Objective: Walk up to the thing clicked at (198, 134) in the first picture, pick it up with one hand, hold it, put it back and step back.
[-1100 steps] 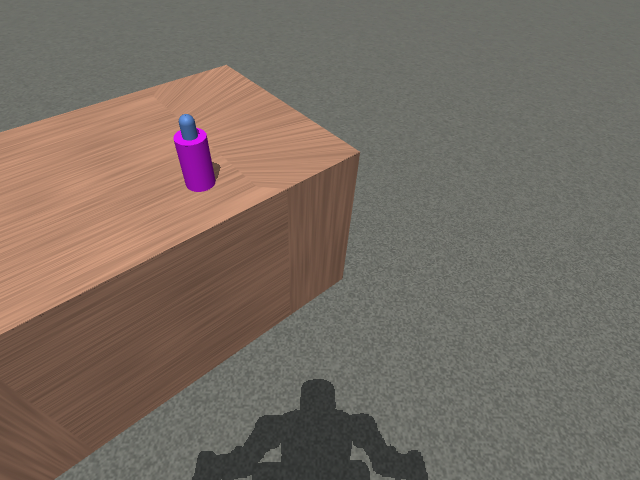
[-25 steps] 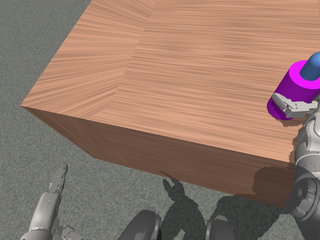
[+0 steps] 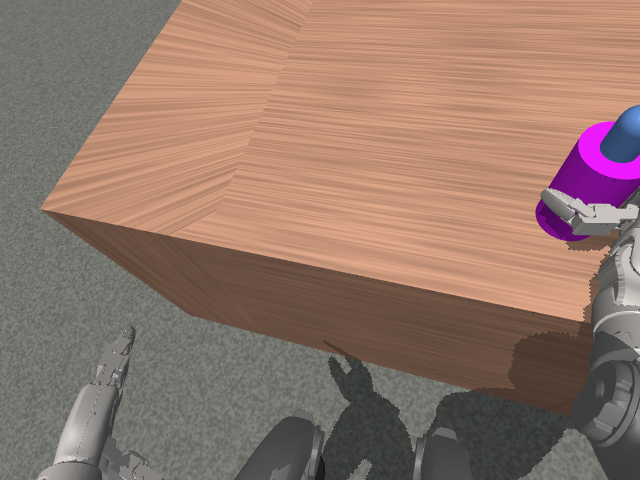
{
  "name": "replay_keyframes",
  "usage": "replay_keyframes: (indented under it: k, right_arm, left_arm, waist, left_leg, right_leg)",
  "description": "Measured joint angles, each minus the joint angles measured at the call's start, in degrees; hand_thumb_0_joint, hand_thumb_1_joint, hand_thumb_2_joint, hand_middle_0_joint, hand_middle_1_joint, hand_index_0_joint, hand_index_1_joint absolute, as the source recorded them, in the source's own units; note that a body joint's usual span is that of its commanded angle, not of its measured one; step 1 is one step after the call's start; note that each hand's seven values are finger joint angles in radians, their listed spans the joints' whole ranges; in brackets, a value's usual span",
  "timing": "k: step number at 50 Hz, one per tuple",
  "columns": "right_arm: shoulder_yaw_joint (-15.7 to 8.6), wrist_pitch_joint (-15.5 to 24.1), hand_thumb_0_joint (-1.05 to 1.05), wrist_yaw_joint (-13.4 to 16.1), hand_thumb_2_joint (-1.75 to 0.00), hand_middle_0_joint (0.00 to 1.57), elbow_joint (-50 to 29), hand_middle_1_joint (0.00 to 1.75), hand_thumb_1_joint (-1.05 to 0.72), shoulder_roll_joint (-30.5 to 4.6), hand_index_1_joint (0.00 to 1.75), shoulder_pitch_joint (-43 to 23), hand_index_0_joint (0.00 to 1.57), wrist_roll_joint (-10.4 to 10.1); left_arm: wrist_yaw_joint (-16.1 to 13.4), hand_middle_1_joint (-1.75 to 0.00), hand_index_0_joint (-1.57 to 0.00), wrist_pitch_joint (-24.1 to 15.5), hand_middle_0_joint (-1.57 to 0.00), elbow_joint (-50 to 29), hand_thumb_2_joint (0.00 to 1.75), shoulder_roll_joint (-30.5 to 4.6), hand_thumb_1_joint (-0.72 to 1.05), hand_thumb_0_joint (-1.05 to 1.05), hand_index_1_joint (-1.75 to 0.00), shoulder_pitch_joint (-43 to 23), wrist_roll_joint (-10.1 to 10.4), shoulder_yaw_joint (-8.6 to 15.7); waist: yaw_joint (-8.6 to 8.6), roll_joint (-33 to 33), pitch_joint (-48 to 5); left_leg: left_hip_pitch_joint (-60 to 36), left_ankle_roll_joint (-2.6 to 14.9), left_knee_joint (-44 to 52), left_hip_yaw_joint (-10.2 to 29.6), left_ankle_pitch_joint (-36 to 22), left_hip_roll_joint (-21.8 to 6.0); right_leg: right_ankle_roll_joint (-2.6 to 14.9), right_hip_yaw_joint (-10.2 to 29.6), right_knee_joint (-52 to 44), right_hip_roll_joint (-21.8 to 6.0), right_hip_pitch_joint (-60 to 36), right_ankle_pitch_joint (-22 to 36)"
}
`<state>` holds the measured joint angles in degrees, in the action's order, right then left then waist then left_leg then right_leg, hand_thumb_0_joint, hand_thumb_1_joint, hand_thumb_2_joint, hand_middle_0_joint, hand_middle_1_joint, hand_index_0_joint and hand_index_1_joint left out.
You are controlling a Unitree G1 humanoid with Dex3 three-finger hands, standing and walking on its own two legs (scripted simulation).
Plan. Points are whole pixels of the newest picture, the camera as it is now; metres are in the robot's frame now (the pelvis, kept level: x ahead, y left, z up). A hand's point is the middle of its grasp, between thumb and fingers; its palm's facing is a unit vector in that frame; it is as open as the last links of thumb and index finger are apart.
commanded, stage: open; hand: right
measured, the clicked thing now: (600, 173) +0.51 -0.24 +0.04
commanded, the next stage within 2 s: withdraw in 0.26 s
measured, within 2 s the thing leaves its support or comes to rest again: neither
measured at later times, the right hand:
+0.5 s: hand (602, 179) +0.51 -0.24 +0.03, palm faces +0.31 +0.95 +0.00, open 16.0 cm
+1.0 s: hand out of the picture +0.47 -0.36 +0.14, palm faces +0.40 +0.89 -0.21, open 17.3 cm
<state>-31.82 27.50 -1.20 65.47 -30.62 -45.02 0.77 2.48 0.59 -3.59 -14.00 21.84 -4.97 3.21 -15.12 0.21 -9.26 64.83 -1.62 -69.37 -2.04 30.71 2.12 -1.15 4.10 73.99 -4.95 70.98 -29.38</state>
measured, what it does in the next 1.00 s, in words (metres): rises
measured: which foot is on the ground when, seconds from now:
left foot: down 0.00-1.00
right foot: down 0.00-1.00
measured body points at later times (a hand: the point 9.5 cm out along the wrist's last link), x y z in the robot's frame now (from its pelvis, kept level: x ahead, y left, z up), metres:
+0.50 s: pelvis +0.00 +0.00 +0.00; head +0.15 -0.06 +0.42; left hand +0.17 +0.26 +0.03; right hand +0.49 -0.29 +0.03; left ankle +0.02 +0.14 -0.62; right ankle +0.04 -0.13 -0.62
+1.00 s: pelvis +0.02 -0.01 +0.06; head +0.11 -0.03 +0.50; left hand +0.18 +0.23 +0.03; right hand +0.44 -0.41 +0.15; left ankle +0.02 +0.14 -0.62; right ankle +0.04 -0.13 -0.62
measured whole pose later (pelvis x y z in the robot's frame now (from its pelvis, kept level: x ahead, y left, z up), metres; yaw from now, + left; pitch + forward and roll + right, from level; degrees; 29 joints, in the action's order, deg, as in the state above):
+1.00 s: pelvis +0.02 -0.01 +0.06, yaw -1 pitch +18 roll +4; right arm -30.0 6.8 -6.1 65.7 -41.5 -42.3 2.5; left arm 2.4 5.4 4.0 -14.0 21.8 1.0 -0.2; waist -8.4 1.7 -8.1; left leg 44.1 -2.5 -51.6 -0.2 25.3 0.6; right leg -0.2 1.3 56.4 -3.7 49.8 -24.5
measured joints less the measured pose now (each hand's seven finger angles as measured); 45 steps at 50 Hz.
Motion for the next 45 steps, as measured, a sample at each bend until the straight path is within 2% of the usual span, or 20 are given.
replay_keyframes:
  k: [5,10,20,27,32,36,43,45]
  right_arm:
    - [0.1,0.0,-0.01,0.3,-0.65,0.79,0.0,0.77,0.40,-0.3,0.77,-0.7,0.84,0.1]
    - [-0.2,-0.2,-0.01,0.3,-0.45,0.75,0.4,0.63,0.42,-0.3,0.62,-0.7,0.77,0.4]
    - [-0.1,0.1,-0.01,0.5,-0.21,0.47,-0.1,0.36,0.48,-0.2,0.35,-0.6,0.48,0.1]
    - [-2.5,-1.4,-0.02,-0.2,-0.12,0.24,-2.4,0.19,0.51,-1.5,0.19,1.3,0.24,0.7]
    - [-3.5,-3.8,-0.02,-0.8,-0.07,0.14,-4.7,0.11,0.53,-3.1,0.11,2.0,0.14,-0.2]
    - [-2.6,-5.9,-0.02,-2.0,-0.04,0.10,-5.2,0.08,0.55,-6.0,0.08,0.4,0.10,-0.9]
    - [-0.2,-11.4,-0.02,-8.2,-0.03,0.07,-0.8,0.06,0.55,-9.1,0.05,-2.4,0.07,-3.0]
    - [0.6,-13.8,-0.02,-8.0,-0.04,0.07,0.2,0.06,0.53,-10.1,0.05,-1.2,0.07,-0.7]
  left_arm:
    - [-0.2,-0.04,-0.06,0.3,-0.06,0.1,0.05,-0.2,-0.52,-0.01,-0.04,-0.5,0.0,0.1]
    - [-0.2,-0.04,-0.06,0.5,-0.06,-0.9,0.06,0.2,-0.52,-0.01,-0.05,-0.5,0.0,-0.6]
    - [-0.7,-0.04,-0.06,-0.1,-0.06,0.0,0.07,-0.4,-0.54,-0.01,-0.05,-0.2,0.1,0.0]
    - [-0.3,-0.04,-0.06,0.7,-0.06,-2.1,0.05,0.1,-0.52,-0.01,-0.05,0.0,0.4,-1.2]
    - [-0.4,-0.04,-0.06,1.0,-0.06,1.3,0.05,-0.2,-0.52,-0.01,-0.05,1.1,1.0,-0.6]
    - [-1.3,-0.04,-0.06,2.0,-0.06,5.7,0.05,-0.8,-0.53,-0.01,-0.05,-0.1,1.6,-0.1]
    - [-2.0,-0.03,-0.05,1.7,-0.05,10.4,0.06,0.2,-0.54,-0.01,-0.05,-2.6,3.5,-3.4]
    - [-1.6,-0.04,-0.05,2.8,-0.06,9.3,0.06,0.6,-0.54,-0.01,-0.05,-2.3,4.4,-4.2]
  waist:
    - [-0.06,0.0,0.5]
    - [-0.33,-0.1,0.6]
    - [-0.30,-0.2,0.7]
    - [-0.52,-0.5,0.2]
    - [0.67,-0.4,-0.3]
    - [2.12,0.1,0.0]
    - [4.30,1.2,-0.1]
    - [4.93,1.5,0.1]
  left_leg:
    - [0.6,-0.10,-0.3,0.2,-0.3,0.0]
    - [0.9,-0.12,-0.2,0.4,-0.5,-0.1]
    - [0.5,-0.03,0.1,0.2,-0.3,0.1]
    - [-1.6,0.04,1.2,0.4,-0.1,0.3]
    - [-5.6,0.13,4.2,0.2,-0.6,0.2]
    - [-9.1,0.00,7.1,0.2,-1.4,0.0]
    - [-15.6,-0.40,13.0,0.4,-3.5,-0.7]
    - [-17.1,-0.53,14.4,0.9,-4.0,-0.9]
  right_leg:
    - [0.11,-0.2,0.2,0.0,0.5,0.3]
    - [0.13,-0.3,0.0,0.1,0.7,0.5]
    - [0.04,-0.2,-0.1,-0.1,0.4,0.2]
    - [-0.12,-0.4,-1.1,-0.4,-1.8,-0.2]
    - [-0.18,-0.3,-3.8,-0.3,-5.6,0.2]
    - [-0.01,-0.5,-6.3,-0.1,-9.0,0.9]
    - [0.45,-1.1,-12.0,0.6,-15.3,2.8]
    - [0.58,-1.7,-13.6,0.7,-17.1,3.3]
